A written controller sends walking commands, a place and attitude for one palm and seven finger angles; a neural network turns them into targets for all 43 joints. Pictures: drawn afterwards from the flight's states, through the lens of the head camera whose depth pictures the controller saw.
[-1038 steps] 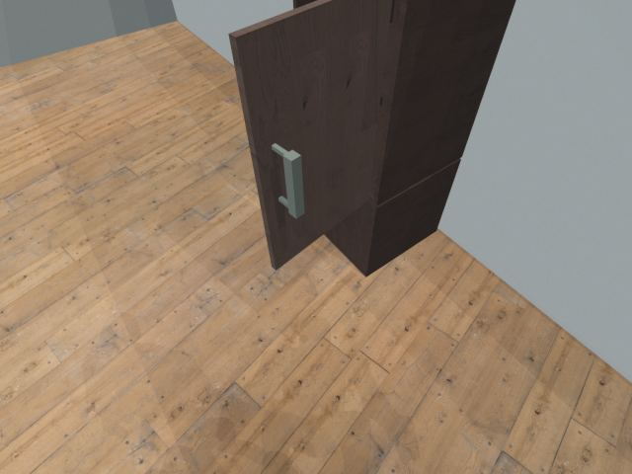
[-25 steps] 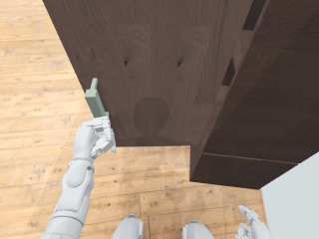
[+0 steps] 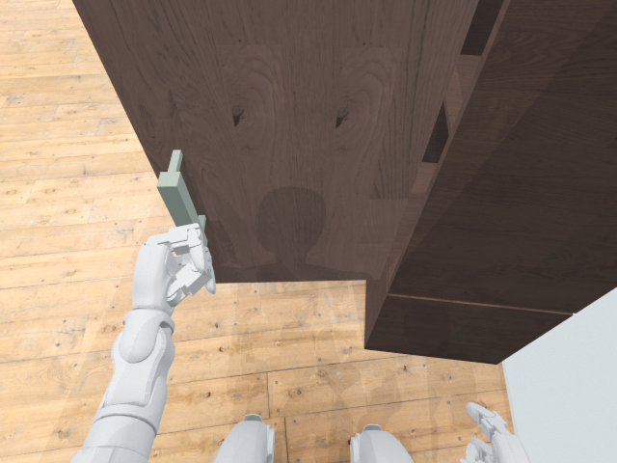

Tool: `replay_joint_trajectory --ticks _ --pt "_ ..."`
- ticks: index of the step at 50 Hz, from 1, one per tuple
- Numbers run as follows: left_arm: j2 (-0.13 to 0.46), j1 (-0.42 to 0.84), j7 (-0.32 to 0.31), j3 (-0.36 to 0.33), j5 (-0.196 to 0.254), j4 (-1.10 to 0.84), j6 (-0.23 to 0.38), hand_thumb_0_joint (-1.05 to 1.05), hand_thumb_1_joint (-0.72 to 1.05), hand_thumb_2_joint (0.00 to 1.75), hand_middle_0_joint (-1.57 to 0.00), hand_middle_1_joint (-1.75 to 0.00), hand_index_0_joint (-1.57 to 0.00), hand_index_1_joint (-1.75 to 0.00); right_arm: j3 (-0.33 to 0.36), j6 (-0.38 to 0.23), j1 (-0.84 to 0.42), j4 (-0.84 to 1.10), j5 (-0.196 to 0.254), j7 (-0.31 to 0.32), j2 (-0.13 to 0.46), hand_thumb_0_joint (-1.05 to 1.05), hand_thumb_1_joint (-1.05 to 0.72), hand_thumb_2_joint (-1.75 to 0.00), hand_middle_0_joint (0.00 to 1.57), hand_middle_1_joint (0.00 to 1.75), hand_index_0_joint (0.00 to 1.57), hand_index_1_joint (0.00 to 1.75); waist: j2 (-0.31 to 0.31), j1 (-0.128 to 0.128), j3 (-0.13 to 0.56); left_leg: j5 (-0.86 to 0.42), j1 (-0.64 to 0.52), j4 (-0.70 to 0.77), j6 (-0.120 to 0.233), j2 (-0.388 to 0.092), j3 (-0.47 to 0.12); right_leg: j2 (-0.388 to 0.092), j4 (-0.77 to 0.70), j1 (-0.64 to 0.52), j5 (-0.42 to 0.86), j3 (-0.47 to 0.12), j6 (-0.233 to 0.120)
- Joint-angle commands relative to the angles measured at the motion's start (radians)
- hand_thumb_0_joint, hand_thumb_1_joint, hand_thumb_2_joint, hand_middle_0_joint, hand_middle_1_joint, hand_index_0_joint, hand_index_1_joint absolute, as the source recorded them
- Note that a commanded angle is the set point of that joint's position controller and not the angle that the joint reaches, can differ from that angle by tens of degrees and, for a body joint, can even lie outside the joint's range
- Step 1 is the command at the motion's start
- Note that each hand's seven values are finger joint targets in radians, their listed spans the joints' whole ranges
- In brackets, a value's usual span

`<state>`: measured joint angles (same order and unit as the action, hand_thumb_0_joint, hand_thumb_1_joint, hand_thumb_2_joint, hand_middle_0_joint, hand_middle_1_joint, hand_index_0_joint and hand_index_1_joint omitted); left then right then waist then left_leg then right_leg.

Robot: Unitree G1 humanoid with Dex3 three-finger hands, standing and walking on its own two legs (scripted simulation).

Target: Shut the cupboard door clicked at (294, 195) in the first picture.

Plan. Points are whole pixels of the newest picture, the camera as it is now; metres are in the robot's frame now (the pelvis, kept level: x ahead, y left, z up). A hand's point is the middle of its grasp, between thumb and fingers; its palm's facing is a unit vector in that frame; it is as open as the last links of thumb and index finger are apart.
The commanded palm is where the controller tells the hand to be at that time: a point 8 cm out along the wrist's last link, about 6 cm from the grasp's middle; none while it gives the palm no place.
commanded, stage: push the door shut along its arc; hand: left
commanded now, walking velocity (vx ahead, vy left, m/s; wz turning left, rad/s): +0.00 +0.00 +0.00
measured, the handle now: (188, 205) +0.45 +0.19 +0.05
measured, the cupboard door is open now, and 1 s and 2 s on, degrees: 98 83 68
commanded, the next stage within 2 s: pull the fist back off the door in 1.88 s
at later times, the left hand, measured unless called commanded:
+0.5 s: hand (210, 237) +0.39 +0.15 +0.05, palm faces -0.09 -1.00 -0.03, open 3.1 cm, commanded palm +0.39 +0.19 +0.05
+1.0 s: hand (235, 199) +0.46 +0.12 +0.05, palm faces -0.22 -0.98 -0.05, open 3.1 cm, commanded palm +0.46 +0.16 +0.05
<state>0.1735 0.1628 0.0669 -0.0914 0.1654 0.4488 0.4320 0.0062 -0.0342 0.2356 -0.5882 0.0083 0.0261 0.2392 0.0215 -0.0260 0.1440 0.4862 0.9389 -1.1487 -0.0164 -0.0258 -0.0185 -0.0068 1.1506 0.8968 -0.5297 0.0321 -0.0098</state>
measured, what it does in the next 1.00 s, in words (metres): stands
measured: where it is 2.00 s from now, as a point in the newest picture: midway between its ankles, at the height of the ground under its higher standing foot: outside the picture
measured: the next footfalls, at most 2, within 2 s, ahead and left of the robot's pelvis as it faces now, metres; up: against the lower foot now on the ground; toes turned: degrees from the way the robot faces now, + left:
none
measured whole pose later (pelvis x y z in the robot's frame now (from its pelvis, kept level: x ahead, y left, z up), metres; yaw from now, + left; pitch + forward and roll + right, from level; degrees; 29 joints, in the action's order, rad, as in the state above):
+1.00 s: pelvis -0.03 +0.01 -0.03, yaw +0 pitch +22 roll -2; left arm 0.36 0.88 0.26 -0.18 0.13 1.13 0.41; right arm -0.02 -0.05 0.31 -0.67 0.01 0.02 0.27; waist 0.03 -0.14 0.14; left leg 0.47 1.17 -1.26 0.00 -0.02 -0.03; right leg -0.01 1.23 1.11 -0.50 0.04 0.00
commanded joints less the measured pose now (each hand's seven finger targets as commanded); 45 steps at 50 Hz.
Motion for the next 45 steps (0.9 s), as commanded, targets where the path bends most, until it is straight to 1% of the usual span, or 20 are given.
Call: replay_joint_trajectory --ticks 1,2,5,12,15,16,17,18,19,22,24,27,30,32,34,36,37,40,42,45 --pt "0.110 0.253 0.018 -0.035 0.016 -0.208 0.066 0.00 0.90 0.90 -1.30 -1.50 -1.30 -1.50 0.044 -0.043 -0.004 0.131 0.008 0.006 0.129 0.00 -0.90 -0.90 0.20 0.30 0.20 0.30 -0.030 -0.011 0.301 -0.169 -0.181 0.147 0.039 0.024 0.014 0.010 -0.188 -0.184 0.259 -0.029 -0.007" --pt "0.128 0.271 0.021 -0.046 0.012 -0.200 0.063 0.00 0.90 0.90 -1.30 -1.50 -1.30 -1.50 0.045 -0.043 0.001 0.129 0.006 0.009 0.135 0.00 -0.90 -0.90 0.20 0.30 0.20 0.30 -0.031 -0.016 0.303 -0.167 -0.180 0.141 0.041 0.023 0.012 0.012 -0.185 -0.173 0.255 -0.028 -0.006" --pt "0.109 0.399 0.032 -0.012 0.006 -0.180 0.063 0.00 0.90 0.90 -1.30 -1.50 -1.30 -1.50 0.043 -0.047 0.004 0.113 0.011 0.013 0.134 0.00 -0.90 -0.90 0.20 0.30 0.20 0.30 -0.006 -0.044 0.286 -0.150 -0.198 0.139 0.038 0.019 0.003 0.011 -0.182 -0.124 0.236 -0.019 -0.007" --pt "0.180 0.463 0.065 -0.089 0.017 -0.043 0.055 0.00 0.90 0.90 -1.30 -1.50 -1.30 -1.50 0.042 -0.045 0.025 0.098 0.010 0.015 0.145 0.00 -0.90 -0.90 0.20 0.30 0.20 0.30 -0.009 -0.024 0.348 -0.177 -0.182 0.127 0.037 0.022 0.003 0.015 -0.166 -0.146 0.262 -0.028 -0.011" --pt "0.180 0.512 0.088 -0.090 0.019 0.015 0.046 0.00 0.90 0.90 -1.30 -1.50 -1.30 -1.50 0.040 -0.038 0.035 0.097 0.014 0.012 0.145 0.00 -0.90 -0.90 0.20 0.30 0.20 0.30 -0.036 -0.036 0.337 -0.176 -0.159 0.126 0.038 0.021 0.006 0.012 -0.169 -0.149 0.270 -0.030 -0.007" --pt "0.187 0.559 0.097 -0.088 0.023 0.020 0.049 0.00 0.90 0.90 -1.30 -1.50 -1.30 -1.50 0.039 -0.037 0.038 0.094 0.016 0.012 0.146 0.00 -0.90 -0.90 0.20 0.30 0.20 0.30 -0.035 -0.045 0.333 -0.172 -0.150 0.122 0.039 0.021 0.005 0.012 -0.169 -0.148 0.268 -0.035 -0.006" --pt "0.221 0.572 0.103 -0.116 0.021 0.021 0.052 0.00 0.90 0.90 -1.30 -1.50 -1.30 -1.50 0.043 -0.037 0.045 0.090 0.015 0.013 0.152 0.00 -0.90 -0.90 0.20 0.30 0.20 0.30 -0.016 -0.039 0.353 -0.179 -0.160 0.115 0.039 0.020 0.003 0.014 -0.160 -0.141 0.270 -0.034 -0.009" --pt "0.202 0.584 0.111 -0.097 0.019 0.032 0.053 0.00 0.90 0.90 -1.30 -1.50 -1.30 -1.50 0.041 -0.035 0.045 0.091 0.017 0.011 0.150 0.00 -0.90 -0.90 0.20 0.30 0.20 0.30 -0.005 -0.042 0.353 -0.177 -0.171 0.122 0.036 0.020 0.000 0.012 -0.160 -0.130 0.265 -0.029 -0.011" --pt "0.178 0.609 0.119 -0.077 0.023 0.042 0.052 0.00 0.90 0.90 -1.30 -1.50 -1.30 -1.50 0.042 -0.036 0.049 0.091 0.018 0.010 0.149 0.00 -0.90 -0.90 0.20 0.30 0.20 0.30 -0.003 -0.051 0.351 -0.171 -0.178 0.122 0.037 0.019 -0.002 0.013 -0.161 -0.117 0.255 -0.025 -0.010" --pt "0.208 0.679 0.133 -0.089 0.018 0.085 0.055 0.00 0.90 0.90 -1.30 -1.50 -1.30 -1.50 0.046 -0.034 0.069 0.073 0.018 0.013 0.161 0.00 -0.90 -0.90 0.20 0.30 0.20 0.30 0.001 -0.064 0.349 -0.168 -0.191 0.118 0.037 0.015 -0.015 0.018 -0.156 -0.074 0.239 -0.017 -0.014" --pt "0.153 0.770 0.144 -0.035 0.015 0.109 0.054 0.00 0.90 0.90 -1.30 -1.50 -1.30 -1.50 0.048 -0.037 0.074 0.062 0.021 0.011 0.159 0.00 -0.90 -0.90 0.20 0.30 0.20 0.30 0.013 -0.093 0.343 -0.138 -0.208 0.118 0.037 0.014 -0.022 0.017 -0.161 -0.027 0.201 -0.012 -0.012" --pt "0.191 0.841 0.150 -0.050 0.002 0.144 0.060 0.00 0.90 0.90 -1.30 -1.50 -1.30 -1.50 0.052 -0.038 0.095 0.048 0.019 0.011 0.172 0.00 -0.90 -0.90 0.20 0.30 0.20 0.30 0.028 -0.095 0.369 -0.132 -0.228 0.116 0.038 0.013 -0.035 0.019 -0.154 -0.001 0.183 -0.007 -0.018" --pt "0.155 0.896 0.165 -0.013 -0.002 0.203 0.060 0.00 0.90 0.90 -1.30 -1.50 -1.30 -1.50 0.053 -0.040 0.102 0.039 0.021 0.007 0.171 0.00 -0.90 -0.90 0.20 0.30 0.20 0.30 0.030 -0.111 0.367 -0.107 -0.241 0.117 0.038 0.014 -0.040 0.021 -0.160 0.033 0.156 -0.004 -0.019" --pt "0.187 0.956 0.172 -0.035 -0.001 0.237 0.063 0.00 0.90 0.90 -1.30 -1.50 -1.30 -1.50 0.051 -0.040 0.115 0.028 0.018 0.008 0.179 0.00 -0.90 -0.90 0.20 0.30 0.20 0.30 0.037 -0.115 0.371 -0.102 -0.234 0.114 0.039 0.015 -0.049 0.022 -0.150 0.049 0.149 0.000 -0.023" --pt "0.168 1.024 0.181 -0.011 -0.002 0.252 0.072 0.00 0.90 0.90 -1.30 -1.50 -1.30 -1.50 0.052 -0.041 0.119 0.020 0.019 0.007 0.178 0.00 -0.90 -0.90 0.20 0.30 0.20 0.30 0.048 -0.132 0.388 -0.095 -0.254 0.113 0.039 0.014 -0.055 0.021 -0.148 0.075 0.141 0.000 -0.022" --pt "0.193 1.053 0.186 -0.027 -0.007 0.287 0.076 0.00 0.90 0.90 -1.30 -1.50 -1.30 -1.50 0.052 -0.042 0.130 0.013 0.018 0.006 0.183 0.00 -0.90 -0.90 0.20 0.30 0.20 0.30 0.035 -0.135 0.385 -0.086 -0.241 0.111 0.040 0.013 -0.059 0.023 -0.145 0.082 0.133 0.001 -0.023" --pt "0.206 1.059 0.189 -0.038 -0.008 0.305 0.076 0.00 0.90 0.90 -1.30 -1.50 -1.30 -1.50 0.050 -0.043 0.139 0.012 0.015 0.005 0.186 0.00 -0.90 -0.90 0.20 0.30 0.20 0.30 0.057 -0.128 0.400 -0.099 -0.242 0.106 0.040 0.016 -0.059 0.023 -0.136 0.086 0.138 0.002 -0.026" --pt "0.199 1.136 0.198 -0.019 -0.017 0.363 0.070 0.00 0.90 0.90 -1.30 -1.50 -1.30 -1.50 0.047 -0.042 0.145 0.000 0.017 0.003 0.187 0.00 -0.90 -0.90 0.20 0.30 0.20 0.30 0.051 -0.158 0.370 -0.042 -0.219 0.101 0.041 0.014 -0.064 0.023 -0.138 0.134 0.100 0.001 -0.023" --pt "0.259 1.172 0.198 -0.061 -0.023 0.391 0.069 0.00 0.90 0.90 -1.30 -1.50 -1.30 -1.50 0.047 -0.044 0.160 -0.005 0.013 0.005 0.197 0.00 -0.90 -0.90 0.20 0.30 0.20 0.30 0.054 -0.158 0.382 -0.041 -0.201 0.091 0.044 0.014 -0.066 0.027 -0.128 0.137 0.097 -0.001 -0.026" --pt "0.267 1.233 0.207 -0.061 -0.025 0.428 0.058 0.00 0.90 0.90 -1.30 -1.50 -1.30 -1.50 0.040 -0.046 0.167 -0.005 0.012 0.003 0.197 0.00 -0.90 -0.90 0.20 0.30 0.20 0.30 0.058 -0.173 0.402 -0.039 -0.181 0.078 0.045 0.013 -0.067 0.026 -0.117 0.147 0.092 -0.004 -0.024"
